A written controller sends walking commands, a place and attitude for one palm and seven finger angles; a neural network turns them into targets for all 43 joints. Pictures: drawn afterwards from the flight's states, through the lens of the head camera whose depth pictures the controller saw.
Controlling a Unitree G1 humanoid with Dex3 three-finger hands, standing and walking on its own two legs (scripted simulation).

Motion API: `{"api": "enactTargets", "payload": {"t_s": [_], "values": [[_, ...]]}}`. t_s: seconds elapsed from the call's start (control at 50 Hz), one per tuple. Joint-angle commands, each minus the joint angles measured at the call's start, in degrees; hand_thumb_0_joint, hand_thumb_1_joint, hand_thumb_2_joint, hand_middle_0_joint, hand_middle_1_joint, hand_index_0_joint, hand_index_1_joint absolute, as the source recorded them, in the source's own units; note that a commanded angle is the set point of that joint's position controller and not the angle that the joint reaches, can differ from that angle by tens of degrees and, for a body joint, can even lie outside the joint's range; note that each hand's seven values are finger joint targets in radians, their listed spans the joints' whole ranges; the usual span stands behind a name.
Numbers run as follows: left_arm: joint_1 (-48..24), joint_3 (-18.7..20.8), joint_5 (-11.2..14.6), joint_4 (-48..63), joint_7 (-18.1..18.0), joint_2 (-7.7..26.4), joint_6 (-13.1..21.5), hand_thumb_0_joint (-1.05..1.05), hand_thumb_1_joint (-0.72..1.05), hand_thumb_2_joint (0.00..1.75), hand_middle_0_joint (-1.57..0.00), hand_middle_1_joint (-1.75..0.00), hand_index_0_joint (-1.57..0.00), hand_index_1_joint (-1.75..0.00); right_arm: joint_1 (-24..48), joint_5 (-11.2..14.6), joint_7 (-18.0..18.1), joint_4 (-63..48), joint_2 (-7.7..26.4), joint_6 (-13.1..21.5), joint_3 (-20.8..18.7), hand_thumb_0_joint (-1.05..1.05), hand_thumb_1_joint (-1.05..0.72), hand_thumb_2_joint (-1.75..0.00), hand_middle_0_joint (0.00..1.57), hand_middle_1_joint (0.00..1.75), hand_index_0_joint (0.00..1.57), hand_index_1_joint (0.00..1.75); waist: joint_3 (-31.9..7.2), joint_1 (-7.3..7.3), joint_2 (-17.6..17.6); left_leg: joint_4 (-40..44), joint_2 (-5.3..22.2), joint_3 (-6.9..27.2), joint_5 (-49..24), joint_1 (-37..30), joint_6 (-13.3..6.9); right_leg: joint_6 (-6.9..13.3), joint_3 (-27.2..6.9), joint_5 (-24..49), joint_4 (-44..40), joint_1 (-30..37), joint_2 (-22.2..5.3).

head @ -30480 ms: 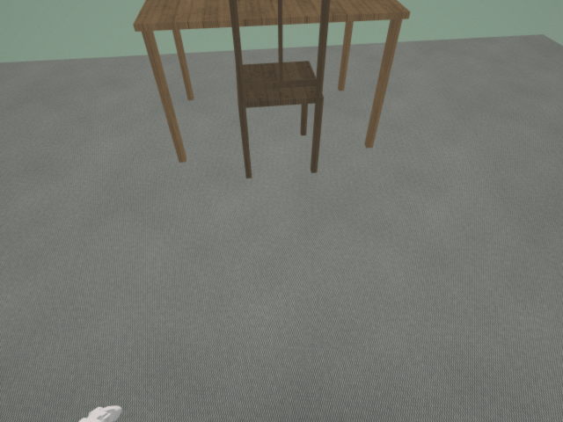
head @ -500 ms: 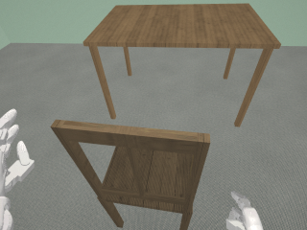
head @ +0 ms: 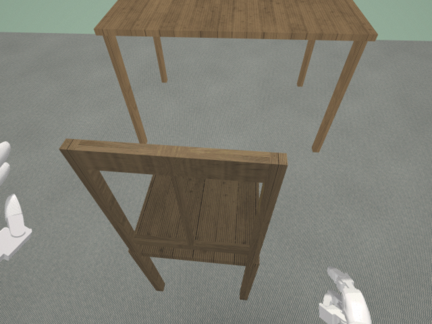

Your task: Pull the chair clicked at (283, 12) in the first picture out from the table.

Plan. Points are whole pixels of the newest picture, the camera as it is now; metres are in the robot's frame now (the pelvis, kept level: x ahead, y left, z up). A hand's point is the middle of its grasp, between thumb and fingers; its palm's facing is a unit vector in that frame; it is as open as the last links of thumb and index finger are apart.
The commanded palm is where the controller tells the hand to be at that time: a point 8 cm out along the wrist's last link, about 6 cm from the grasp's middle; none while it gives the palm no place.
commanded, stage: step back with the hand held close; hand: left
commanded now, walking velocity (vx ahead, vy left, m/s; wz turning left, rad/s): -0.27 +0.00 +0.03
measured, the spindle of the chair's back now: (184, 214) +0.35 +0.11 -0.06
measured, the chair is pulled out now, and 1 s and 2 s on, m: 0.68 0.68 0.68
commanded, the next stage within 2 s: stop stepping back and stand still in 0.92 s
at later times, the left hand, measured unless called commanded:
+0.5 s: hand out of the picture +0.12 +0.27 +0.18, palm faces +0.46 -0.73 -0.50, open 7.4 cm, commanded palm +0.06 +0.31 +0.18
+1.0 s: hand out of the picture +0.07 +0.23 +0.20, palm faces +0.35 -0.77 -0.54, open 7.4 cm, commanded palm -0.01 +0.28 +0.18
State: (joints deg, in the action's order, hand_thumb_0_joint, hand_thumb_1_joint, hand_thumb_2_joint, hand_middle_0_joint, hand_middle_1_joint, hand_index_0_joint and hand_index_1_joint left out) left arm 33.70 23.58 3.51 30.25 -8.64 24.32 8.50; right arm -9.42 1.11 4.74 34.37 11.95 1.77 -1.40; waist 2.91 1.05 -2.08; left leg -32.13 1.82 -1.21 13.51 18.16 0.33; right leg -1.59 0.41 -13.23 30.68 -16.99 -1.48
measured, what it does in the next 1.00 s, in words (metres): walks backwards: right foot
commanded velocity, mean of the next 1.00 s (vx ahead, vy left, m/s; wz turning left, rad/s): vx -0.37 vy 0.00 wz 0.00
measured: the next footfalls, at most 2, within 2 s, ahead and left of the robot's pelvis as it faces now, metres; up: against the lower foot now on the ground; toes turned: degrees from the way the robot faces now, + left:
right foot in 0.94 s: -0.15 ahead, -0.15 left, +0.00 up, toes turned +1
left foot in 1.20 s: -0.12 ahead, +0.09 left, +0.00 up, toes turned +0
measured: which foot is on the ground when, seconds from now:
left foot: down 0.00-1.00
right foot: down 0.00-0.64, up 0.66-0.92, down 0.94-1.00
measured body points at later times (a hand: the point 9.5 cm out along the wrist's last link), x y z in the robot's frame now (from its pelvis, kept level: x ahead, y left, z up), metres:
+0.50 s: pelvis -0.07 +0.00 -0.02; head -0.05 +0.01 +0.43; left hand +0.09 +0.31 +0.20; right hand +0.11 -0.22 -0.10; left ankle +0.03 +0.12 -0.73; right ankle +0.03 -0.14 -0.73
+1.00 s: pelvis -0.15 -0.02 -0.01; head -0.09 -0.01 +0.44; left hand +0.05 +0.26 +0.22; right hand +0.03 -0.23 -0.10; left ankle +0.00 +0.13 -0.73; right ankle -0.20 -0.15 -0.73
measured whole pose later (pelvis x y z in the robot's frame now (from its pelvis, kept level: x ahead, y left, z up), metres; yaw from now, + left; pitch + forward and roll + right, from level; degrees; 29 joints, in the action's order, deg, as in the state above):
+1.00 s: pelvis -0.15 -0.02 -0.01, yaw +0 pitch +2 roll -5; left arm 29.1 28.1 3.6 34.5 -6.5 28.0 18.7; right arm -8.0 -1.8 1.5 38.2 9.7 11.5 -0.6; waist 5.1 -0.2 -4.5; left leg -32.5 8.4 3.0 4.4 31.7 1.5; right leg -1.0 2.8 -18.9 27.5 -10.3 4.0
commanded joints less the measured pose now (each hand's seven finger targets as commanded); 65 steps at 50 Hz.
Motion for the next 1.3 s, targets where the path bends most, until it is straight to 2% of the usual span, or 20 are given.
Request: {"api": "enactTargets", "payload": {"t_s": [0.0,0.12,0.3,0.42,0.5,0.56,0.6,0.64,0.74,0.86,0.92,0.96,0.98,1.0,1.04,1.14,1.18,1.22,1.26,1.28], "values": [[-0.62,8.18,0.16,8.12,-2.29,9.98,3.69,0.0,0.9,0.9,-0.2,-0.3,-0.2,-0.3,4.66,0.17,0.83,-8.48,6.64,3.75,-2.54,0.0,-0.9,-0.9,0.2,0.3,0.2,0.3,-8.0,-0.64,1.08,2.79,3.52,4.41,3.25,-0.46,-1.67,3.6,-8.95,0.49,-8.75,-0.25,-6.7],[-5.28,5.92,-0.66,7.05,-2.81,9.4,4.31,0.0,0.9,0.9,-0.2,-0.3,-0.2,-0.3,4.19,-0.12,0.98,-9.16,7.14,4.59,-1.54,0.0,-0.9,-0.9,0.2,0.3,0.2,0.3,-2.65,-1.1,3.57,3.03,3.32,5.9,14.5,1.55,-2.2,3.65,-8.19,-20.49,-12.68,-9.69,-6.35],[-3.58,9.1,-1.16,12.98,-2.74,11.72,6.84,0.0,0.9,0.9,-0.2,-0.3,-0.2,-0.3,4.05,0.02,0.78,-9.94,8.14,7.72,-1.67,0.0,-0.9,-0.9,0.2,0.3,0.2,0.3,-7.06,-0.2,-10.12,13.6,10.03,11.87,20.88,15.78,-5.19,0.85,-1.37,-6.5,5.59,7.67,0.05],[-3.14,10.84,-1.04,12.42,-2.35,11.66,8.1,0.0,0.9,0.9,-0.2,-0.3,-0.2,-0.3,2.37,-0.61,0.15,-9.18,7.52,8.47,-2.01,0.0,-0.9,-0.9,0.2,0.3,0.2,0.3,-5.46,-0.5,-3.24,5.55,5.77,7.53,26.33,19.31,-3.73,3.14,-7.52,-15.17,0.29,3.13,-2.56],[-7.12,11.06,-0.82,11.06,-3.25,13.61,8.63,0.0,0.9,0.9,-0.2,-0.3,-0.2,-0.3,1.02,-1.5,-0.58,-5.91,6.87,8.28,-2.62,0.0,-0.9,-0.9,0.2,0.3,0.2,0.3,-6.18,-1.06,9.9,-17.49,-0.95,2.94,16.12,3.36,0.27,10.42,-20.41,-25.33,-17.83,-14.35,-15.07],[-7.32,9.88,-0.95,8.37,-2.95,11.69,8.55,0.0,0.9,0.9,-0.2,-0.3,-0.2,-0.3,1.57,-1.67,-1.16,-5.39,5.58,7.6,-1.57,0.0,-0.9,-0.9,0.2,0.3,0.2,0.3,-8.48,-1.87,13.73,-11.43,-0.01,3.23,11.47,-2.41,-0.64,7.65,-10.74,-17.26,-12.96,-13.73,-13.15],[-7.23,9.72,-1.04,8.42,-3.05,12.01,9.41,0.0,0.9,0.9,-0.2,-0.3,-0.2,-0.3,3.21,-0.98,-0.24,-6.49,7.02,7.65,-1.64,0.0,-0.9,-0.9,0.2,0.3,0.2,0.3,-4.15,-1.68,3.2,6.39,4.47,9.54,16.28,2.41,-3.18,3.5,-5.28,-19.92,-2.78,-12.97,-5.87],[-7.31,9.03,-1.23,11.16,-3.03,10.21,10.46,0.0,0.9,0.9,-0.2,-0.3,-0.2,-0.3,3.22,-1.38,0.15,-6.8,7.04,9.02,-1.7,0.0,-0.9,-0.9,0.2,0.3,0.2,0.3,-4.4,-2.51,-15.34,20.97,19.38,26.31,21.96,14.87,-10.19,0.52,-1.28,-16.22,28.01,-5.93,3.19],[-6.48,8.83,0.27,17.73,-1.69,10.11,11.75,0.0,0.9,0.9,-0.2,-0.3,-0.2,-0.3,1.97,-1.27,-1.67,-5.4,7.31,11.57,-3.66,0.0,-0.9,-0.9,0.2,0.3,0.2,0.3,-8.51,-1.07,-10.29,11.94,14.53,12.65,-0.88,4.73,-8.7,0.58,-2.4,-15.87,29.96,-7.37,1.7],[-4.45,11.45,1.05,18.4,-0.67,12.03,12.4,0.0,0.9,0.9,-0.2,-0.3,-0.2,-0.3,1.22,-2.76,-1.95,-3.42,6.73,12.96,-2.27,0.0,-0.9,-0.9,0.2,0.3,0.2,0.3,-11.09,-1.04,-16.58,12.39,14.07,14.07,-2.18,-2.59,-6.44,1.61,-0.1,-13.13,0.15,0.67,2.51],[-1.16,13.49,1.17,14.02,0.54,13.27,13.69,0.0,0.9,0.9,-0.2,-0.3,-0.2,-0.3,1.11,-2.66,-2.42,-2.62,6.47,12.65,-2.64,0.0,-0.9,-0.9,0.2,0.3,0.2,0.3,-13.99,-0.35,-13.0,6.41,10.36,10.19,-4.86,-5.06,-3.81,2.41,1.86,-0.53,-12.5,6.13,2.6],[-1.37,14.82,1.1,13.41,1.35,15.17,14.39,0.0,0.9,0.9,-0.2,-0.3,-0.2,-0.3,2.17,-1.88,-2.43,-3.71,6.17,12.0,-3.07,0.0,-0.9,-0.9,0.2,0.3,0.2,0.3,-13.72,-0.03,-3.11,-2.87,4.89,3.14,2.03,-5.68,-0.84,4.63,1.02,2.19,-15.03,2.38,-1.74],[1.28,13.23,1.91,11.25,1.84,14.18,13.79,0.0,0.9,0.9,-0.2,-0.3,-0.2,-0.3,0.82,-0.97,-2.31,-4.29,6.46,11.48,-4.53,0.0,-0.9,-0.9,0.2,0.3,0.2,0.3,-13.09,-0.67,13.47,-14.12,-2.31,-0.19,8.56,-1.44,1.96,9.56,-10.77,3.02,-15.93,-0.96,-9.57],[2.84,13.36,1.98,9.16,1.26,14.63,12.94,0.0,0.9,0.9,-0.2,-0.3,-0.2,-0.3,1.62,0.16,-2.32,-4.35,6.44,10.94,-5.1,0.0,-0.9,-0.9,0.2,0.3,0.2,0.3,-12.59,-0.38,19.24,-27.85,-5.46,1.51,13.13,2.44,1.99,13.86,-19.18,9.26,-18.02,-3.53,-18.19],[7.22,11.56,0.95,3.38,0.54,10.39,9.0,0.0,0.9,0.9,-0.2,-0.3,-0.2,-0.3,3.31,0.62,-2.43,-5.63,4.32,7.48,-3.32,0.0,-0.9,-0.9,0.2,0.3,0.2,0.3,-11.11,-1.86,12.89,-30.95,-0.93,5.52,14.41,14.84,1.04,13.52,-12.32,34.47,-7.12,8.17,-17.69],[-1.19,9.41,-0.03,1.83,-1.46,11.0,7.66,0.0,0.9,0.9,-0.2,-0.3,-0.2,-0.3,3.69,0.81,-0.15,-7.49,5.36,6.09,-1.67,0.0,-0.9,-0.9,0.2,0.3,0.2,0.3,-9.66,-3.24,11.47,4.2,-1.84,-1.74,-0.27,-0.25,-0.95,4.94,-3.3,35.12,2.59,9.37,-9.43],[-3.75,7.02,0.48,8.99,-1.71,10.35,8.14,0.0,0.9,0.9,-0.2,-0.3,-0.2,-0.3,2.65,0.7,0.21,-7.95,6.7,7.54,-2.76,0.0,-0.9,-0.9,0.2,0.3,0.2,0.3,-10.83,-2.59,6.35,10.89,2.92,1.09,-18.59,-9.55,-3.36,1.96,-2.36,28.7,7.21,7.62,-6.35],[-2.62,7.05,-0.18,15.18,-1.79,11.04,8.43,0.0,0.9,0.9,-0.2,-0.3,-0.2,-0.3,0.66,1.07,-0.69,-8.58,7.91,8.61,-3.71,0.0,-0.9,-0.9,0.2,0.3,0.2,0.3,-11.74,-1.51,-4.49,6.45,10.63,7.01,-39.29,-20.44,-6.19,0.16,-1.83,0.07,8.94,-3.34,-2.58],[-2.74,8.04,-1.31,19.67,-1.97,12.93,7.77,0.0,0.9,0.9,-0.2,-0.3,-0.2,-0.3,2.19,-0.8,-1.32,-7.79,6.09,8.83,-2.04,0.0,-0.9,-0.9,0.2,0.3,0.2,0.3,-7.77,-1.51,-15.98,6.73,10.89,12.52,-36.26,-12.15,-7.2,0.64,-0.15,-10.25,2.43,-2.16,-2.03],[-3.59,9.11,-1.48,20.33,-1.84,13.46,7.69,0.0,0.9,0.9,-0.2,-0.3,-0.2,-0.3,3.17,-0.57,-1.59,-7.41,6.36,9.31,-1.72,0.0,-0.9,-0.9,0.2,0.3,0.2,0.3,-5.25,-0.96,-14.24,7.67,10.61,11.92,-27.37,-6.19,-6.54,0.68,-0.02,-8.73,-0.93,2.27,-2.14]]}}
